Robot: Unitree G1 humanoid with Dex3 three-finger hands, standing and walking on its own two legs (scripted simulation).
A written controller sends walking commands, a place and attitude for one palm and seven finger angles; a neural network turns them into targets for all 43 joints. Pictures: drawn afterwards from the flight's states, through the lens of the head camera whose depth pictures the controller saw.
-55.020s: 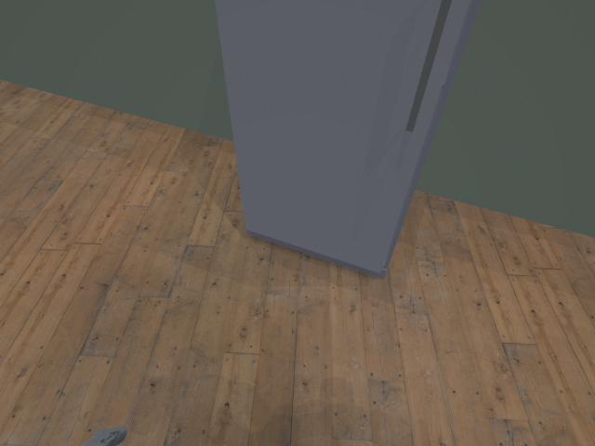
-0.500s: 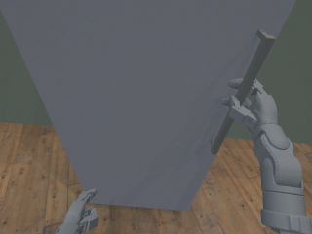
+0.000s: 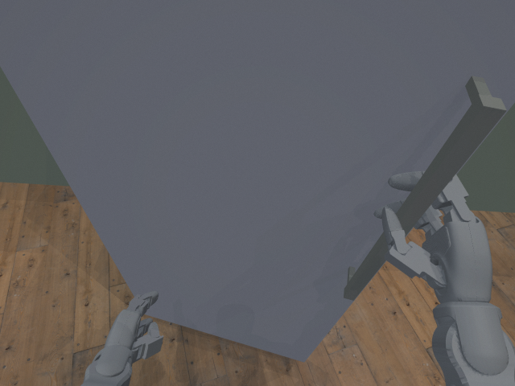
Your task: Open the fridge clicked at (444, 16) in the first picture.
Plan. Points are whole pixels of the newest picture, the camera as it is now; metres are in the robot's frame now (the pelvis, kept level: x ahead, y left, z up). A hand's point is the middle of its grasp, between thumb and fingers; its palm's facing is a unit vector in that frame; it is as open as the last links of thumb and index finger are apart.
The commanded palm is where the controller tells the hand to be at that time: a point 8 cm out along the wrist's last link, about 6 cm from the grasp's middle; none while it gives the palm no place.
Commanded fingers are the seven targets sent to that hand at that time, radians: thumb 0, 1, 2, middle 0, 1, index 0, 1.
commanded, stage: walk backward, drawing the door open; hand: right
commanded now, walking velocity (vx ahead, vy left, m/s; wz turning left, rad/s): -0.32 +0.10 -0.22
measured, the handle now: (393, 222) +0.30 -0.15 +0.16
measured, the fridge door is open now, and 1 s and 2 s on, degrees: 14 40 67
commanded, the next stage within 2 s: stop walking and hold the door back in 1.94 s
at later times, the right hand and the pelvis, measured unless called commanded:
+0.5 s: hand (377, 339) +0.15 -0.09 +0.18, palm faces +0.13 +0.96 -0.26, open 7.2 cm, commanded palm +0.11 -0.14 +0.19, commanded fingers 0.00 -0.90 -0.90 0.45 1.40 0.45 1.40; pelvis -0.11 +0.04 -0.01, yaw -7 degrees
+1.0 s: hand out of the picture +0.04 +0.00 +0.18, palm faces +0.36 +0.90 -0.26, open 7.4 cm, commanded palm -0.01 -0.03 +0.19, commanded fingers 0.00 -0.90 -0.90 0.45 1.40 0.45 1.40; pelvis -0.17 +0.21 -0.01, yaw -28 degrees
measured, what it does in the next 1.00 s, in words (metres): steps to the left, turning right: right foot, then left foot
